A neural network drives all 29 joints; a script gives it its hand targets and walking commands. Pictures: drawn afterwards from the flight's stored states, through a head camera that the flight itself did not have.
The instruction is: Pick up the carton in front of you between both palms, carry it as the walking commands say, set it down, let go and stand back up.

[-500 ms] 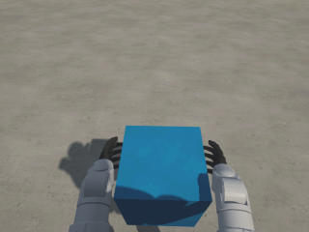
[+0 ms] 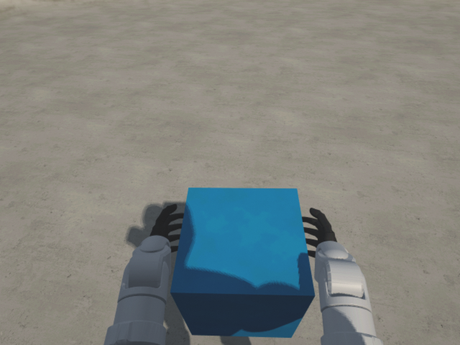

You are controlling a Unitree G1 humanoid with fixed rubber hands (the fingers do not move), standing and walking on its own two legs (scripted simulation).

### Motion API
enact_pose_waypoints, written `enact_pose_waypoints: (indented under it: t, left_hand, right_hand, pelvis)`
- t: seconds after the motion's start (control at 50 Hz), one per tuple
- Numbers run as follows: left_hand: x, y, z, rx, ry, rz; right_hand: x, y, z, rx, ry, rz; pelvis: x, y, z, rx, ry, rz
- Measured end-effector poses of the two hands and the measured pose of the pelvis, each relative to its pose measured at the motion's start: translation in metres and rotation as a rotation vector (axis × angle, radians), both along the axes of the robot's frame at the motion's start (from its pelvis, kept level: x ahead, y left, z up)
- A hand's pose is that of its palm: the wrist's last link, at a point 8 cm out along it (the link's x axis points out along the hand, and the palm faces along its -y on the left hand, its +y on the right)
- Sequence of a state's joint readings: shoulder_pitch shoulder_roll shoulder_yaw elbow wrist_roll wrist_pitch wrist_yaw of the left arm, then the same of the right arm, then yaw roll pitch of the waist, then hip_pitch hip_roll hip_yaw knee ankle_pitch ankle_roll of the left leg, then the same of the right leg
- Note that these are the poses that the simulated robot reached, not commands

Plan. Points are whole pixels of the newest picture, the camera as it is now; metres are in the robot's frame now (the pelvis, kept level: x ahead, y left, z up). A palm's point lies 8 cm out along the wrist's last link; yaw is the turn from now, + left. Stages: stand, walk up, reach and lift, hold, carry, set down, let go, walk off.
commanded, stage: hold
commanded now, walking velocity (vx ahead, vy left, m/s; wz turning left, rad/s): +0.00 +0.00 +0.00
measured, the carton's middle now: (241, 265) +0.29 +0.00 -0.04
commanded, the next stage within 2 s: set down in 0.16 s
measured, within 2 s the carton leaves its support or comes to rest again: neither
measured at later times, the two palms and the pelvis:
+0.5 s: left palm (172, 234) +0.33 +0.14 +0.01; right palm (321, 238) +0.33 -0.16 +0.00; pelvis +0.00 -0.01 -0.01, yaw +1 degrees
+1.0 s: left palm (187, 265) +0.37 +0.14 -0.19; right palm (301, 268) +0.38 -0.16 -0.20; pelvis -0.03 +0.01 -0.12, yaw +1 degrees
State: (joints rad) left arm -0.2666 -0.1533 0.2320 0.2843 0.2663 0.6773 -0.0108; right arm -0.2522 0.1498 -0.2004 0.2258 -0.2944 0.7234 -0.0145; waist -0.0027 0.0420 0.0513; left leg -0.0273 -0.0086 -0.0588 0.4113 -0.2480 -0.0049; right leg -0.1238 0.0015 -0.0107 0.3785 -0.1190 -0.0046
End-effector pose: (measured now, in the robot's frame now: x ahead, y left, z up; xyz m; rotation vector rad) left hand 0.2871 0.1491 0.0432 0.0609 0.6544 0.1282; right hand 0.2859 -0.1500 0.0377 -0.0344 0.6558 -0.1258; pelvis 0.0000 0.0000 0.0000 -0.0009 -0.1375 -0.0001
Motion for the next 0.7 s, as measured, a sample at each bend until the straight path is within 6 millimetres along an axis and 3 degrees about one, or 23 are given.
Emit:
enact_pose_waypoints:
  t: [0.28,0.42,0.54,0.7]
  left_hand:
    - [0.009,-0.010,0.004,-0.003,-0.001,0.023]
    - [0.028,-0.010,-0.011,-0.027,0.020,0.043]
    - [0.048,-0.010,-0.047,-0.011,0.047,0.030]
    - [0.056,-0.009,-0.137,-0.006,0.051,0.022]
  right_hand:
    - [0.014,-0.010,0.003,0.021,0.001,0.006]
    - [0.034,-0.009,-0.012,0.061,0.022,-0.020]
    - [0.050,-0.009,-0.050,0.045,0.048,-0.015]
    - [0.056,-0.009,-0.141,0.020,0.051,0.000]
  pelvis:
    - [0.005,-0.015,0.000,-0.002,0.006,0.020]
    - [0.005,-0.014,-0.006,-0.005,0.036,0.019]
    - [0.000,-0.009,-0.015,0.000,0.141,0.005]
    - [-0.013,0.000,-0.040,0.016,0.405,-0.009]
